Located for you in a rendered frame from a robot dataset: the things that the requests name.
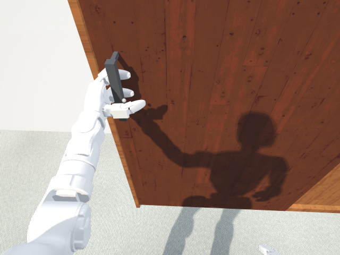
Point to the left robot hand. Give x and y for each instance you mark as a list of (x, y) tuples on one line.
[(97, 96)]

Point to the robot left upper arm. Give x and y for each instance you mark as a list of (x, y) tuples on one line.
[(58, 228)]

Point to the right robot hand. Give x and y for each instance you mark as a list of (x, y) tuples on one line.
[(265, 250)]

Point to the handle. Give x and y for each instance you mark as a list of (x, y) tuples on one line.
[(114, 80)]

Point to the robot left forearm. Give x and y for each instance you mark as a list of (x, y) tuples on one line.
[(73, 181)]

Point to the wardrobe door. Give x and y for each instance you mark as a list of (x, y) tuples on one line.
[(242, 97), (325, 192)]

